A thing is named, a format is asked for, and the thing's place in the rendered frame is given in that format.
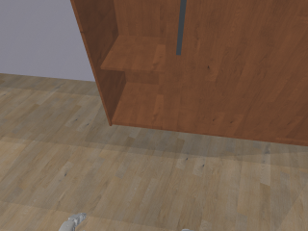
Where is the wardrobe door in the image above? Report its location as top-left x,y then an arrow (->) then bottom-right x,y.
163,0 -> 308,141
277,101 -> 308,141

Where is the robot left hand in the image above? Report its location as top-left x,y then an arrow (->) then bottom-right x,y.
59,213 -> 87,231

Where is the handle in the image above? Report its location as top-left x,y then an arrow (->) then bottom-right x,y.
176,0 -> 187,56

